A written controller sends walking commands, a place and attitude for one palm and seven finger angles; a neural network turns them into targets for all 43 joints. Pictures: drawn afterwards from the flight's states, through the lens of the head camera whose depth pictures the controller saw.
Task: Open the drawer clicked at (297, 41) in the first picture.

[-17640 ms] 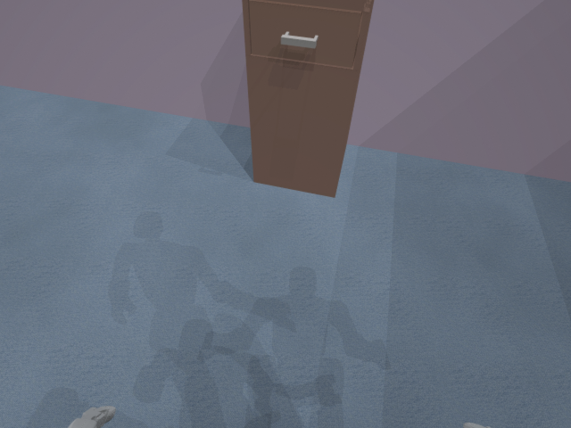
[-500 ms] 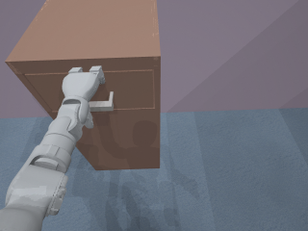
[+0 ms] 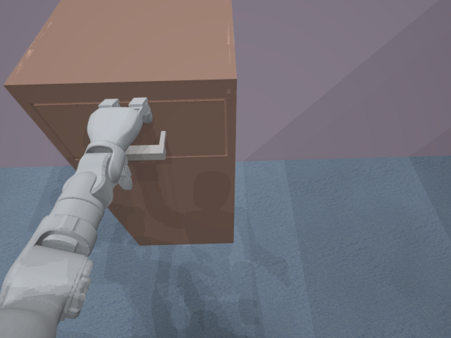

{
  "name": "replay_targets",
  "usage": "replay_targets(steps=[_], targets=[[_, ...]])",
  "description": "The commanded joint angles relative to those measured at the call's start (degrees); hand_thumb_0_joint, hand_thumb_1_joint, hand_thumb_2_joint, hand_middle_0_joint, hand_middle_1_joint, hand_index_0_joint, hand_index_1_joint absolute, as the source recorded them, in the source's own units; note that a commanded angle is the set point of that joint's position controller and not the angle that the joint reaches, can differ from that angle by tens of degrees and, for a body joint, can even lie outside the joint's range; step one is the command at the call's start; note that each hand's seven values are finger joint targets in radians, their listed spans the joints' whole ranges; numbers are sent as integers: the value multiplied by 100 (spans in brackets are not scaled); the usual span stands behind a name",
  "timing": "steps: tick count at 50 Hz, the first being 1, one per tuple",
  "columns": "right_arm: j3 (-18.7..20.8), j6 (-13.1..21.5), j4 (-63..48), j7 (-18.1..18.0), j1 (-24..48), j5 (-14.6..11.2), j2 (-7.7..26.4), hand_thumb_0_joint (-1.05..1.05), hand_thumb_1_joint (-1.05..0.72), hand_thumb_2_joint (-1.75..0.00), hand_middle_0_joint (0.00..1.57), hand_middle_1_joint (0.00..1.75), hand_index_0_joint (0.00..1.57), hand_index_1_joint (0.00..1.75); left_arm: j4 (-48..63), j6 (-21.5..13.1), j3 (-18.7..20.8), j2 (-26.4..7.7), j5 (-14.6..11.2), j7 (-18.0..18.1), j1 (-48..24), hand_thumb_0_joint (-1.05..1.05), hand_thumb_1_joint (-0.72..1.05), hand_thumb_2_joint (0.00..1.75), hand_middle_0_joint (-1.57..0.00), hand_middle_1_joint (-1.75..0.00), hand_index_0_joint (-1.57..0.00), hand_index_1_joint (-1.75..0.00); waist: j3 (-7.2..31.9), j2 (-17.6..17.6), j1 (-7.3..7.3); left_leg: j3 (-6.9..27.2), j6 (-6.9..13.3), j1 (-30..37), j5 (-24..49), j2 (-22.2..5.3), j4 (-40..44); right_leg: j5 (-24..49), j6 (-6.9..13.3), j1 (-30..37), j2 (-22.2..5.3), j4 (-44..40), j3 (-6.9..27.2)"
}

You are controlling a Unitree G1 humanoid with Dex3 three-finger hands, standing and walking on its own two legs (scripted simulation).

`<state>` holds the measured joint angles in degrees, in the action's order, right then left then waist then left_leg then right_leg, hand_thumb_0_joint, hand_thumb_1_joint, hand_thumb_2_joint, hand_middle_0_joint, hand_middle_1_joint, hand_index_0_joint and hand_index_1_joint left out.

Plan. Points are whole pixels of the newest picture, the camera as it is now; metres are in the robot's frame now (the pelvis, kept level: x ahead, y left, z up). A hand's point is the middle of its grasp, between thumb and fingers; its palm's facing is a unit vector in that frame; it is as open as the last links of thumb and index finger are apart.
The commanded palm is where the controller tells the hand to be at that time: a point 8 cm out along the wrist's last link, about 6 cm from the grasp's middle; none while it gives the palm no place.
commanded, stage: move the hooked fingers above the handle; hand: left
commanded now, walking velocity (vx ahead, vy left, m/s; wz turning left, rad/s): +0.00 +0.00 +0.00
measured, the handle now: (138, 144) +0.50 +0.19 +0.00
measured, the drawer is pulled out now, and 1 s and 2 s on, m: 0.00 0.00 0.00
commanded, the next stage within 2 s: lower the fingers behind the handle in 1.82 s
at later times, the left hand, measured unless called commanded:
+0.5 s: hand (123, 152) +0.44 +0.19 +0.06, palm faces -0.06 -0.02 -1.00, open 13.8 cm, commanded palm +0.44 +0.19 +0.12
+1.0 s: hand (129, 146) +0.46 +0.18 +0.06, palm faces -0.07 -0.02 -1.00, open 13.8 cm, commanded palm +0.44 +0.19 +0.12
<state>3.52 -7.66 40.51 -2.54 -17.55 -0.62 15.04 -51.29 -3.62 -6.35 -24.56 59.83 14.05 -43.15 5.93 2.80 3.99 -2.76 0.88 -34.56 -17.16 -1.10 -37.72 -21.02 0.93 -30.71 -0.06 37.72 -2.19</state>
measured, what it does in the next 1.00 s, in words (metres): stands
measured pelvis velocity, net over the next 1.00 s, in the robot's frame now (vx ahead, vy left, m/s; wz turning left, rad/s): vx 0.00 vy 0.00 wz -0.02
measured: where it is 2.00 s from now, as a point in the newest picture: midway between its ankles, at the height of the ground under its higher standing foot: outside the picture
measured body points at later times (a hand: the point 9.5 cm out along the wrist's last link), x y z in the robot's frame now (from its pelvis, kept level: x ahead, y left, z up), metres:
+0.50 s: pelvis +0.00 +0.00 +0.00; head +0.05 -0.02 +0.45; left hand +0.44 +0.19 +0.11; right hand +0.06 -0.27 -0.14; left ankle +0.00 +0.11 -0.72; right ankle -0.04 -0.11 -0.72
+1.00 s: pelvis +0.00 +0.00 +0.00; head +0.06 -0.02 +0.45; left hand +0.46 +0.18 +0.11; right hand +0.04 -0.27 -0.14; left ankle +0.00 +0.11 -0.72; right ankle -0.04 -0.11 -0.72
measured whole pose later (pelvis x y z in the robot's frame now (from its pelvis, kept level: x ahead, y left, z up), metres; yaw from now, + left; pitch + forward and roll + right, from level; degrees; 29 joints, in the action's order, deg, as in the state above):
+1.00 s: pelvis +0.00 +0.00 +0.00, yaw -1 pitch +13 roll +0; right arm 3.0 -9.1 39.9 -1.9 -18.0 -1.1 14.7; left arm -53.2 1.2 -6.6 -23.1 59.3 12.0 -42.6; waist 6.6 3.5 4.3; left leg -3.6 0.8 -32.2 -16.8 -1.3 -36.3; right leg -20.6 1.0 -29.0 0.2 36.8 -1.2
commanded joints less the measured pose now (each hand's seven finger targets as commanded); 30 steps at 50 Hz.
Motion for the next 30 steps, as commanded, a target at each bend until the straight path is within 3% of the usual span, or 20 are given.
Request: replay_targets(steps=[1,2,4,5,8,9,10,13,14,16,20,24,27,30], targets=[[292,71,-382,52,-453,25,767,0,-90,-90,20,30,20,30,994,365,561,-1280,-30,413,-2751,0,-50,30,-30,-120,-30,-120,2471,130,46,108,153,1930,2476,221,35,2435,105,526,283,-334,73],[292,53,-381,72,-439,24,766,0,-90,-90,20,30,20,30,933,445,490,-1173,-55,392,-2727,0,-50,30,-30,-120,-30,-120,2361,-32,73,99,164,1888,2493,218,49,2493,96,552,288,-362,59],[294,26,-383,78,-420,12,808,0,-90,-90,20,30,20,30,1055,493,595,-1347,-66,357,-2873,0,-50,30,-30,-120,-30,-120,2450,-250,76,87,185,1815,2460,218,85,2622,71,765,269,-376,83],[293,3,-418,72,-380,8,799,0,-90,-90,20,30,20,30,949,547,665,-1407,-32,333,-2656,0,-50,30,-30,-120,-30,-120,2445,-196,-2,80,180,1791,2432,234,126,2577,84,823,270,-378,75],[289,-22,-489,69,-282,1,771,0,-90,-90,20,30,20,30,1130,550,503,-1179,-45,229,-2598,0,-50,30,-30,-120,-30,-120,2359,-253,-10,73,193,1866,2496,224,182,2608,97,885,262,-431,63],[296,-21,-513,76,-271,2,769,0,-90,-90,20,30,20,30,1255,526,417,-1080,-65,196,-2550,0,-50,30,-30,-120,-30,-120,2426,-102,-18,70,196,1987,2520,220,189,2602,93,855,259,-431,76],[303,-31,-527,77,-250,-1,767,0,-90,-90,20,30,20,30,1260,506,566,-1220,-57,174,-2381,0,-50,30,-30,-120,-30,-120,2379,-100,-86,81,187,2013,2493,203,208,2514,103,845,269,-433,68],[280,-49,-609,68,-164,1,761,0,-90,-90,20,30,20,30,1267,461,525,-1130,-83,70,-2017,0,-50,30,-30,-120,-30,-120,2221,-332,-113,67,201,1934,2483,214,250,2562,101,967,262,-491,71],[265,-55,-613,68,-153,-15,750,0,-90,-90,20,30,20,30,1190,479,375,-964,-88,38,-1955,0,-50,30,-30,-120,-30,-120,2057,-331,-96,51,197,1854,2318,211,302,2460,92,900,251,-505,53],[237,-58,-619,50,-85,-43,766,0,-90,-90,20,30,20,30,1028,523,325,-964,-67,4,-1969,0,-50,30,-30,-120,-30,-120,1617,-490,-42,32,205,1674,1884,206,379,2106,82,719,244,-610,62],[234,-25,-652,3,-109,-44,758,0,-90,-90,20,30,20,30,1270,405,408,-1156,-59,-7,-2310,0,-50,30,-30,-120,-30,-120,1851,-352,-40,35,221,1772,1732,233,388,1954,88,793,215,-625,134],[252,31,-603,-39,-158,-27,722,0,-90,-90,20,30,20,30,1478,205,306,-1083,-57,50,-2706,0,-50,30,-30,-120,-30,-120,2006,-170,75,90,224,1924,1717,244,311,1869,82,652,212,-608,154],[237,72,-529,-53,-203,-34,731,0,-90,-90,20,30,20,30,1302,202,257,-1071,-48,132,-2926,0,-50,30,-30,-120,-30,-120,1833,-159,170,133,211,1867,1592,240,285,1693,87,420,228,-598,130],[241,109,-467,-45,-286,-20,740,0,-90,-90,20,30,20,30,1129,281,177,-967,-76,192,-3094,0,-50,30,-30,-120,-30,-120,1970,-143,220,130,212,1883,1593,248,226,1696,73,358,230,-590,140]])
